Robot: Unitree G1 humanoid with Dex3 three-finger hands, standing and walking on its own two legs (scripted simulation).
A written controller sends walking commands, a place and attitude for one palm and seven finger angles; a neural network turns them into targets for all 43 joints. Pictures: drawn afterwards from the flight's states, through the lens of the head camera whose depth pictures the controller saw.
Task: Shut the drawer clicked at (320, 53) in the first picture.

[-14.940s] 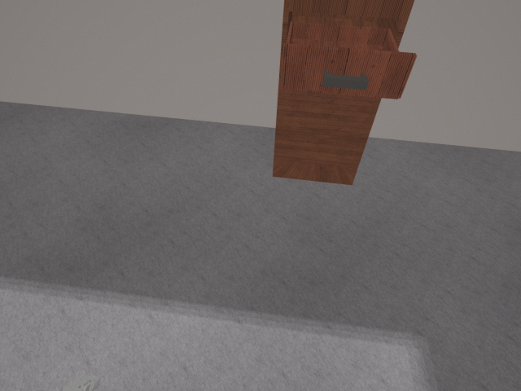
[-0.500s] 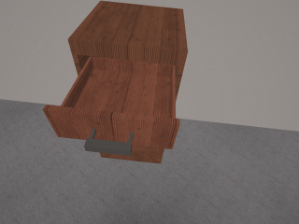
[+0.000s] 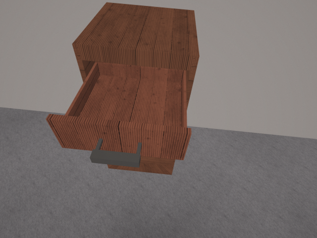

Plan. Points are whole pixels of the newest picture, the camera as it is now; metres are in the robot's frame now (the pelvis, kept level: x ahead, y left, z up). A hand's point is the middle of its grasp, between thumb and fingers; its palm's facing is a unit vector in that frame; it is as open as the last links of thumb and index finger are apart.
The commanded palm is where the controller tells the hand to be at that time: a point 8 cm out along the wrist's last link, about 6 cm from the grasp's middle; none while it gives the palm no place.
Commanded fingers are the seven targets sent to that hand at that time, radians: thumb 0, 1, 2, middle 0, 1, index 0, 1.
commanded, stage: shuffle to correct the standing spot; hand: left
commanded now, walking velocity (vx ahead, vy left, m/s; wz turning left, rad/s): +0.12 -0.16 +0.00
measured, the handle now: (117, 151) +0.34 +0.14 +0.00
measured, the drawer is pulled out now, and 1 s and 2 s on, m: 0.29 0.29 0.29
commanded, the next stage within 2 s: come to a stop and stand still in 0.06 s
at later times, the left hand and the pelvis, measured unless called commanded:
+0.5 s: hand out of the picture +0.03 +0.14 -0.18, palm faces +0.03 -0.98 -0.22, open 7.4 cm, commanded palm none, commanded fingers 0.00 0.90 0.90 -0.20 -0.30 -0.20 -0.30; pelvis +0.03 -0.03 -0.01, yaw +0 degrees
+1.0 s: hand out of the picture +0.05 +0.12 -0.18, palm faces +0.03 -0.98 -0.21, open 7.3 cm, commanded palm none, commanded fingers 0.00 0.90 0.90 -0.20 -0.30 -0.20 -0.30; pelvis +0.05 -0.06 +0.00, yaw +0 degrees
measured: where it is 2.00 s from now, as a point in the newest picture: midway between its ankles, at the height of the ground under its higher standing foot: outside the picture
